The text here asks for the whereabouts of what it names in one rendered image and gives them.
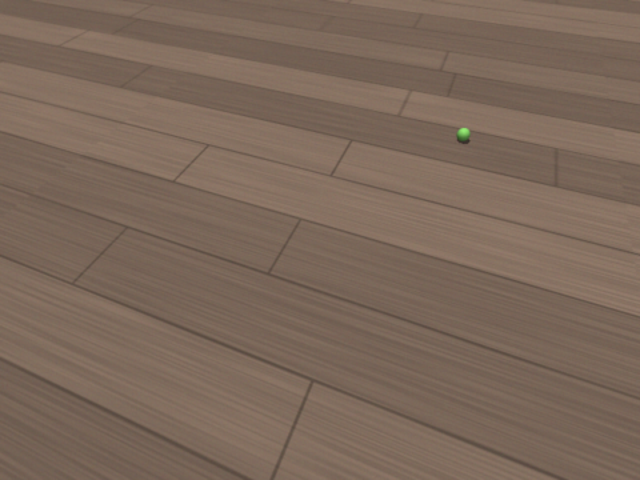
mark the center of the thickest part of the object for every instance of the ball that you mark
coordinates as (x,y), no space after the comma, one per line
(463,134)

